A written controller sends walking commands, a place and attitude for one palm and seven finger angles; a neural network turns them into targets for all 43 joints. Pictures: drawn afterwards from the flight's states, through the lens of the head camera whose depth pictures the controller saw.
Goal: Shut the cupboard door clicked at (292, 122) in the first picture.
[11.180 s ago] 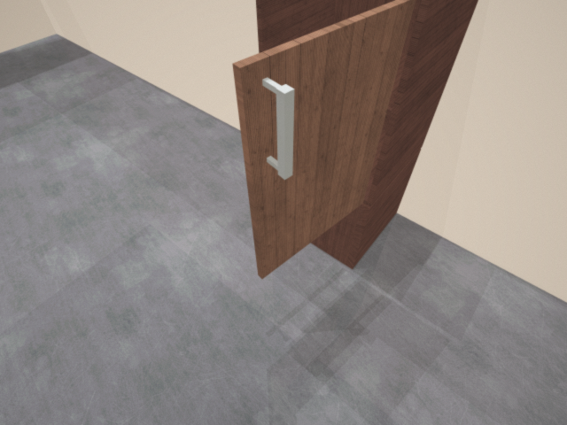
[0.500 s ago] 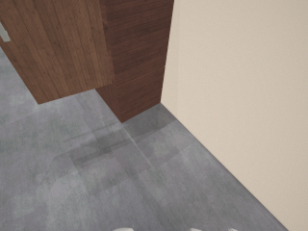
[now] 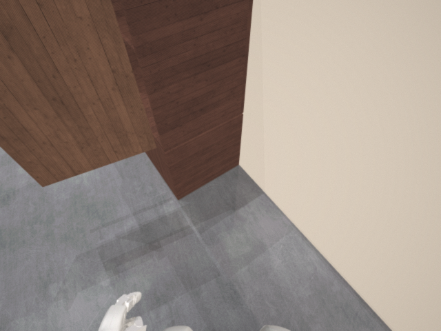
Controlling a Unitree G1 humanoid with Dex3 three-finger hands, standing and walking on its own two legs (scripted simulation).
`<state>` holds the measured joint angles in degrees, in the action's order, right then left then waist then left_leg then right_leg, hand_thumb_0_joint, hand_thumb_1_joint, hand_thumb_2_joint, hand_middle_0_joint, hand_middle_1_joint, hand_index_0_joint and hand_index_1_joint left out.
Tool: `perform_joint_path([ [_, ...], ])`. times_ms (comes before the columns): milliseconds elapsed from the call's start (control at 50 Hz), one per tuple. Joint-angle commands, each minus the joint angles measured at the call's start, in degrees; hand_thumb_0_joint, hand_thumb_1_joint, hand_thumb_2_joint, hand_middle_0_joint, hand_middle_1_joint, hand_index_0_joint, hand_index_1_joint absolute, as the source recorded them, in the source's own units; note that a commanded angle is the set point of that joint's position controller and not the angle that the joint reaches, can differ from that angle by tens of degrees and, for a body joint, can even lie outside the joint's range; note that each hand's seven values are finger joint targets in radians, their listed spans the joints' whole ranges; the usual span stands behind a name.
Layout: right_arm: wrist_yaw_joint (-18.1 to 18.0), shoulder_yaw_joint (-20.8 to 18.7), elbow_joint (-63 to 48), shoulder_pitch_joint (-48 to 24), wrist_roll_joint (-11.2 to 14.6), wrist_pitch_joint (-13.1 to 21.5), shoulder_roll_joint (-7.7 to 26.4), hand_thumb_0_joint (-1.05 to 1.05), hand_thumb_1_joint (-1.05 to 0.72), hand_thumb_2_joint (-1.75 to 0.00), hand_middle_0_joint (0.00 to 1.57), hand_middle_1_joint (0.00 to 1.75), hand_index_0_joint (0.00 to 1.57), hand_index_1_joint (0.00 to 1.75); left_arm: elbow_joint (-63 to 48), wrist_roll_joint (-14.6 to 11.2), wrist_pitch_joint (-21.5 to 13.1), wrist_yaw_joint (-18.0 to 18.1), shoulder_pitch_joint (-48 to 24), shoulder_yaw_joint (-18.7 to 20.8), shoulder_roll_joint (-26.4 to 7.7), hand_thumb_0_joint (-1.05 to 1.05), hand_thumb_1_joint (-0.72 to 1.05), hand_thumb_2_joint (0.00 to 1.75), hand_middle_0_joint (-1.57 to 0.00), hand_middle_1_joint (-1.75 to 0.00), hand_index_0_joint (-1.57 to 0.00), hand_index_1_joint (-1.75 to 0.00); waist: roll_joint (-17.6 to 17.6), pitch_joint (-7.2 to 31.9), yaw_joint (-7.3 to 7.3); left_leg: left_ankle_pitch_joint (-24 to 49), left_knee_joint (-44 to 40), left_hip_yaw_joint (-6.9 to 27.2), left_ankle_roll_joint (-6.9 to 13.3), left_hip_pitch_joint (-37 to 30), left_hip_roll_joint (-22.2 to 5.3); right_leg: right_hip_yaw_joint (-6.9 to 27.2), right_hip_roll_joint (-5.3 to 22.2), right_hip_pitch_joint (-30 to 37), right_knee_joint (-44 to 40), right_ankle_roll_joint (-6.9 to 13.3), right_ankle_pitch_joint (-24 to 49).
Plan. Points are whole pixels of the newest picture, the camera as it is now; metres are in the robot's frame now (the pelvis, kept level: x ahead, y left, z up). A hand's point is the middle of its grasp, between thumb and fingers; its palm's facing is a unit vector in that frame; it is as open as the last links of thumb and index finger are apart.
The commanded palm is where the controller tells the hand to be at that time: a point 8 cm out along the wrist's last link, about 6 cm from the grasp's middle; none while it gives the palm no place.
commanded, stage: turn to face it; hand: left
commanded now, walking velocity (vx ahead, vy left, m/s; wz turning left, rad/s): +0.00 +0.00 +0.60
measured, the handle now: out of the picture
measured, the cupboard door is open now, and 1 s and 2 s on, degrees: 80 80 80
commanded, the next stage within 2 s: take the last steps up to it in 0.82 s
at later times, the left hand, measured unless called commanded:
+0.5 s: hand out of the picture +0.06 +0.29 -0.17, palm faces +0.29 -0.93 -0.23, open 7.4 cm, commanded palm none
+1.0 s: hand out of the picture +0.09 +0.20 -0.15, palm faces +0.39 -0.89 -0.24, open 7.3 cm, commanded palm none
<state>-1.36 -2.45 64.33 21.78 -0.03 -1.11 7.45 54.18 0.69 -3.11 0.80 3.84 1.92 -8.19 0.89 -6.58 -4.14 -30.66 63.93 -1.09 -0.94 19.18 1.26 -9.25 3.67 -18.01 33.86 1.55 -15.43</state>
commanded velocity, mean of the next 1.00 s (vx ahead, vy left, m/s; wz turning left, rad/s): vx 0.03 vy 0.01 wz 0.34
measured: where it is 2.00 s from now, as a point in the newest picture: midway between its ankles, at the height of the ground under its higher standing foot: (182, 314)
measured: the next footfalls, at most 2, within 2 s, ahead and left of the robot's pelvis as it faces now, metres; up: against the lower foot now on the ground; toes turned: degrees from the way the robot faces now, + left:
left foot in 0.30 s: +0.11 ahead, +0.15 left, +0.00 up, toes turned +18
right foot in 0.90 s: +0.13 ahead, -0.08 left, +0.00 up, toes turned +18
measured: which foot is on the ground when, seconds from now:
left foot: up 0.00-0.28, down 0.30-0.90, up 0.92-1.00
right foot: down 0.00-0.30, up 0.32-0.88, down 0.90-1.00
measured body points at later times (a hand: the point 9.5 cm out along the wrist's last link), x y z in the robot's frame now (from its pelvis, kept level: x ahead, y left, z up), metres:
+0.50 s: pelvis +0.06 +0.07 +0.01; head +0.10 +0.11 +0.45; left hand +0.04 +0.34 -0.16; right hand +0.25 -0.15 -0.11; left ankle +0.07 +0.14 -0.73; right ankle +0.05 -0.11 -0.63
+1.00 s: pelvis +0.08 +0.01 +0.01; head +0.12 +0.00 +0.46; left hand +0.07 +0.25 -0.13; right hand +0.18 -0.21 -0.16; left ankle +0.04 +0.12 -0.68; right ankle +0.09 -0.09 -0.73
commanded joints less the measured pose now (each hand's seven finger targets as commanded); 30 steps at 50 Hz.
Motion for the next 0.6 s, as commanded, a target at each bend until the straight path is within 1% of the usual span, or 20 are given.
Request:
perform_joint_path([
  [0,1.2,-1.4,-6.0,-2.2,-0.7,-0.8,3.9,0.0,-0.9,-0.9,0.2,0.3,0.2,0.3,-1.2,-0.1,0.5,1.4,7.1,2.0,-8.3,0.0,0.9,0.9,-0.2,-0.3,-0.2,-0.3,-9.4,8.0,2.79,5.9,9.9,1.6,-2.0,10.3,-5.3,7.0,17.9,7.8,-15.0,4.2,33.2],
  [40,1.8,-1.6,-6.2,-2.5,-1.0,-1.6,4.3,0.0,-0.9,-0.9,0.2,0.3,0.2,0.3,-1.8,0.2,0.5,1.3,5.7,2.1,-8.5,0.0,0.9,0.9,-0.2,-0.3,-0.2,-0.3,-9.9,8.2,1.5,8.4,5.0,-0.4,-2.8,8.9,-5.5,2.5,16.7,5.2,-15.7,3.1,27.4],
  [80,2.2,-1.7,-7.2,-5.0,-1.1,-1.9,4.6,0.0,-0.9,-0.9,0.2,0.3,0.2,0.3,-1.7,0.3,0.7,1.1,5.7,2.5,-9.1,0.0,0.9,0.9,-0.2,-0.3,-0.2,-0.3,-9.7,7.5,1.83,9.1,-1.4,-2.2,-3.2,8.7,-5.6,0.8,16.7,5.7,-15.6,3.2,23.8],
  [100,2.4,-1.8,-8.1,-6.7,-1.1,-1.8,3.8,0.0,-0.9,-0.9,0.2,0.3,0.2,0.3,-1.8,0.7,0.9,1.1,6.5,3.0,-8.8,0.0,0.9,0.9,-0.2,-0.3,-0.2,-0.3,-10.3,7.0,2.61,9.6,-4.6,-3.1,-3.1,8.2,-5.2,-0.1,16.4,5.8,-15.5,3.0,22.7],
  [120,2.6,-1.7,-8.9,-8.2,-1.2,-1.8,4.3,0.0,-0.9,-0.9,0.2,0.3,0.2,0.3,-1.8,0.7,1.1,1.0,6.5,3.2,-9.7,0.0,0.9,0.9,-0.2,-0.3,-0.2,-0.3,-10.3,6.3,2.89,9.4,-7.4,-3.8,-3.1,8.5,-5.0,-0.9,16.7,6.6,-15.0,3.0,22.8],
  [180,2.9,-1.5,-11.5,-13.5,-1.1,-1.2,5.5,0.0,-0.9,-0.9,0.2,0.3,0.2,0.3,-1.5,1.1,1.5,0.8,8.0,3.9,-12.0,0.0,0.9,0.9,-0.2,-0.3,-0.2,-0.3,-11.6,6.0,4.88,7.8,-16.7,-5.6,-2.4,7.2,-4.4,-1.0,18.5,9.9,-11.5,3.3,25.4],
  [200,3.0,-1.6,-12.2,-14.1,-1.0,-0.9,5.6,0.0,-0.9,-0.9,0.2,0.3,0.2,0.3,-1.3,1.3,1.7,0.8,8.6,4.0,-12.5,0.0,0.9,0.9,-0.2,-0.3,-0.2,-0.3,-11.9,6.3,5.15,7.8,-20.4,-6.0,-2.1,5.4,-4.2,-1.1,19.1,10.3,-9.5,2.9,25.1],
  [240,3.0,-2.0,-12.6,-12.4,-1.3,-0.6,8.1,0.0,-0.9,-0.9,0.2,0.3,0.2,0.3,-1.7,0.9,2.1,0.4,8.2,4.3,-14.1,0.0,0.9,0.9,-0.2,-0.3,-0.2,-0.3,-9.1,7.4,3.39,14.6,-29.5,-7.7,-1.4,-2.3,-2.2,-3.7,18.1,7.9,-3.2,0.5,24.0],
  [260,3.0,-2.7,-12.1,-9.3,-1.5,-0.2,10.7,0.0,-0.9,-0.9,0.2,0.3,0.2,0.3,-2.0,0.4,2.3,0.1,7.8,4.2,-13.9,0.0,0.9,0.9,-0.2,-0.3,-0.2,-0.3,-3.3,9.6,1.04,22.5,-36.1,-6.0,-0.6,-10.8,-3.0,-4.7,16.9,3.2,4.5,-1.5,21.1],
  [280,2.7,-4.3,-12.1,-5.5,-1.9,0.4,17.7,0.0,-0.9,-0.9,0.2,0.3,0.2,0.3,-3.9,-0.2,2.6,-0.4,8.0,3.6,-10.7,0.0,0.9,0.9,-0.2,-0.3,-0.2,-0.3,14.1,13.0,-0.93,39.4,-40.3,13.2,5.6,-18.4,-16.3,-6.3,8.5,-8.0,18.6,-5.7,-3.4],
  [300,1.8,-5.0,-12.0,-2.9,-1.7,0.1,21.8,0.0,-0.9,-0.9,0.2,0.3,0.2,0.3,-6.4,-0.1,3.2,-0.2,4.0,2.3,-8.2,0.0,0.9,0.9,-0.2,-0.3,-0.2,-0.3,20.1,14.4,-2.26,55.1,-43.1,22.8,11.8,-17.3,-25.0,0.7,4.1,-12.9,29.7,-6.6,-24.8],
  [320,1.4,-4.6,-11.9,-3.7,-1.6,-0.1,21.7,0.0,-0.9,-0.9,0.2,0.3,0.2,0.3,-7.0,0.2,3.9,0.2,3.2,2.4,-9.5,0.0,0.9,0.9,-0.2,-0.3,-0.2,-0.3,12.1,14.6,-1.36,52.2,-42.7,20.2,13.9,-16.2,-26.6,6.4,4.9,-13.3,33.5,-5.5,-23.3],
  [340,0.7,-4.1,-12.6,-6.0,-1.6,0.4,19.6,0.0,-0.9,-0.9,0.2,0.3,0.2,0.3,-5.7,0.5,4.3,0.6,1.8,2.5,-9.2,0.0,0.9,0.9,-0.2,-0.3,-0.2,-0.3,11.3,12.7,-1.05,47.5,-44.3,19.8,11.9,-14.0,-23.1,7.6,5.0,-14.5,34.9,-5.7,-18.9],
  [360,0.3,-3.9,-13.5,-8.8,-1.6,0.4,19.0,0.0,-0.9,-0.9,0.2,0.3,0.2,0.3,-4.5,0.6,4.6,0.5,3.0,2.8,-9.4,0.0,0.9,0.9,-0.2,-0.3,-0.2,-0.3,11.2,11.3,0.47,42.7,-44.3,17.6,10.6,-12.9,-20.9,8.9,4.8,-15.7,36.6,-6.0,-14.6],
  [380,0.1,-3.4,-14.0,-10.9,-1.4,0.5,17.7,0.0,-0.9,-0.9,0.2,0.3,0.2,0.3,-3.4,0.7,4.8,0.2,4.5,2.9,-9.8,0.0,0.9,0.9,-0.2,-0.3,-0.2,-0.3,9.3,9.8,1.58,40.1,-44.7,14.6,9.7,-11.6,-18.8,9.8,4.5,-15.9,37.3,-6.2,-10.4],
  [400,0.0,-2.9,-14.4,-11.9,-1.2,0.9,16.6,0.0,-0.9,-0.9,0.2,0.3,0.2,0.3,-2.6,0.8,4.8,-0.1,6.2,2.9,-9.9,0.0,0.9,0.9,-0.2,-0.3,-0.2,-0.3,7.8,9.9,2.81,40.3,-45.0,12.1,8.8,-12.1,-17.2,9.6,4.3,-15.7,37.5,-6.5,-7.4],
  [440,0.0,-2.5,-14.4,-12.0,-1.1,1.3,15.5,0.0,-0.9,-0.9,0.2,0.3,0.2,0.3,-1.6,0.7,4.8,-0.2,8.6,2.9,-9.7,0.0,0.9,0.9,-0.2,-0.3,-0.2,-0.3,5.1,11.3,3.72,42.9,-44.8,9.5,8.8,-13.1,-15.7,9.3,3.6,-14.4,36.3,-6.9,-4.8],
  [480,0.0,-2.3,-14.1,-11.3,-0.9,1.5,15.1,0.0,-0.9,-0.9,0.2,0.3,0.2,0.3,-1.2,0.6,5.0,-0.1,9.5,2.8,-9.8,0.0,0.9,0.9,-0.2,-0.3,-0.2,-0.3,3.8,12.0,3.81,43.9,-45.2,9.5,9.2,-14.6,-15.6,9.2,3.1,-14.3,35.0,-7.3,-3.6],
  [520,0.0,-2.2,-13.5,-10.3,-0.8,1.5,14.7,0.0,-0.9,-0.9,0.2,0.3,0.2,0.3,-1.4,0.6,5.0,-0.1,9.0,2.8,-9.8,0.0,0.9,0.9,-0.2,-0.3,-0.2,-0.3,5.1,11.1,3.56,44.7,-45.7,9.5,8.9,-15.1,-15.3,9.1,2.9,-14.4,33.8,-7.7,-3.2],
  [580,0.0,-2.2,-12.6,-9.1,-0.9,1.3,14.2,0.0,-0.9,-0.9,0.2,0.3,0.2,0.3,-1.8,0.5,5.1,0.1,8.3,2.7,-9.4,0.0,0.9,0.9,-0.2,-0.3,-0.2,-0.3,5.8,10.3,3.31,41.7,-46.4,11.7,9.8,-15.5,-15.9,9.3,2.6,-14.4,30.7,-7.8,-4.2],
])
